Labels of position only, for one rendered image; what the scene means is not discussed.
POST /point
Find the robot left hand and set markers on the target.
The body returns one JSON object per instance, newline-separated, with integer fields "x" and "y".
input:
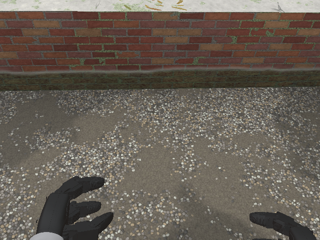
{"x": 58, "y": 213}

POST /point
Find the robot right hand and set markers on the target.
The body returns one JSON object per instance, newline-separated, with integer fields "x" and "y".
{"x": 283, "y": 224}

